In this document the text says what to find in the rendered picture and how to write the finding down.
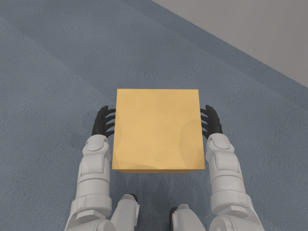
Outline robot right hand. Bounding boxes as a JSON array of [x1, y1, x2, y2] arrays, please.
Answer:
[[200, 105, 223, 139]]

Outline right robot upper arm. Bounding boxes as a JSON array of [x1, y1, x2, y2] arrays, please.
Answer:
[[209, 214, 264, 231]]

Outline left robot upper arm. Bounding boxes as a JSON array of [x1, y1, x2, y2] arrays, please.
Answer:
[[67, 218, 116, 231]]

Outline left robot forearm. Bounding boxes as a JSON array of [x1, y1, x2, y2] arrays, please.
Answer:
[[64, 134, 112, 231]]

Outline robot left shin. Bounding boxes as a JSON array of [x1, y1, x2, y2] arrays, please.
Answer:
[[118, 194, 136, 203]]

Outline carton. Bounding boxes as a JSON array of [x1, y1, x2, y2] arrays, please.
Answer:
[[112, 89, 205, 173]]

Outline robot right shin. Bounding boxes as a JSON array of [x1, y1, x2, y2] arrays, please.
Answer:
[[176, 204, 189, 211]]

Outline robot shin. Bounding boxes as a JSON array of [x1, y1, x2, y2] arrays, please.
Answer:
[[118, 194, 136, 203], [176, 204, 189, 211]]

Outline robot left hand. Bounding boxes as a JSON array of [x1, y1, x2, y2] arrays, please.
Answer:
[[92, 105, 116, 138]]

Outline right robot forearm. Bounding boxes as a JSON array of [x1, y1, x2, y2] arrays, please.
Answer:
[[205, 133, 263, 228]]

